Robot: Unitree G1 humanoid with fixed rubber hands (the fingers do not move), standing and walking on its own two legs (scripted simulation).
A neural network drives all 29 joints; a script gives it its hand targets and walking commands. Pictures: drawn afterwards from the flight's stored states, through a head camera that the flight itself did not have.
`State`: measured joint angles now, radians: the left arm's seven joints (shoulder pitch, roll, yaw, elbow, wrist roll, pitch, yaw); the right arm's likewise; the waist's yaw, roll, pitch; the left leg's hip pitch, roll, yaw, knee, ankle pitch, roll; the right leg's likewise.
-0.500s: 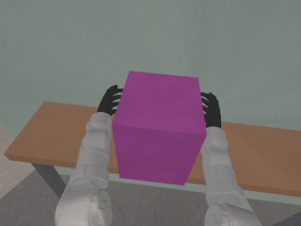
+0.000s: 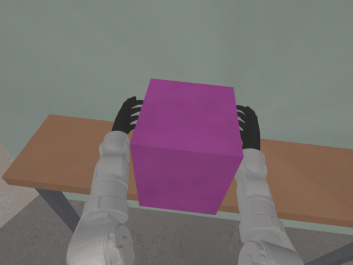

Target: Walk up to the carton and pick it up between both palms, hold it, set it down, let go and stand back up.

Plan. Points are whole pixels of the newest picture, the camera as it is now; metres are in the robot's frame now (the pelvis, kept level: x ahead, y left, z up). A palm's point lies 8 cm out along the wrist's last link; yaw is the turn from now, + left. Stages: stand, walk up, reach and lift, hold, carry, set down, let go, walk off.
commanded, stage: set down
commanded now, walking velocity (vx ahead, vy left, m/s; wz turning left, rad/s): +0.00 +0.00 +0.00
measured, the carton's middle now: (184, 149) +0.39 -0.03 +0.06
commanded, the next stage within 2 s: none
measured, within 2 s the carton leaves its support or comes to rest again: neither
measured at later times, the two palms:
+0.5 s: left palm (121, 139) +0.40 +0.12 +0.07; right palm (245, 155) +0.36 -0.18 +0.07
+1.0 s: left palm (111, 130) +0.42 +0.14 +0.09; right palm (267, 144) +0.37 -0.23 +0.10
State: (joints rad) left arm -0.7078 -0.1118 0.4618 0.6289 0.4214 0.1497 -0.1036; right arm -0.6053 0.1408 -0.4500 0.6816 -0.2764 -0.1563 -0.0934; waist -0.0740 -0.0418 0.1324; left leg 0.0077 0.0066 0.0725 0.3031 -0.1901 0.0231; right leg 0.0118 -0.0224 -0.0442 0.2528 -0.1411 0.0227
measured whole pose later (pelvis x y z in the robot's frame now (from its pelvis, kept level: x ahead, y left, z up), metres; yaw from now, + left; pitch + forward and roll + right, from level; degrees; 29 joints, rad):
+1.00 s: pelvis +0.00 -0.01 -0.01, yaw -1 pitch +2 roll -2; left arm -0.84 0.23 0.03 1.11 -0.14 0.05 0.02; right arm -0.73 -0.22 0.06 1.06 0.35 -0.05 -0.18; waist -0.08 -0.04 -0.05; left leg -0.25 0.05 0.06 0.47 -0.25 0.01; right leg -0.21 0.02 -0.04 0.34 -0.16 0.01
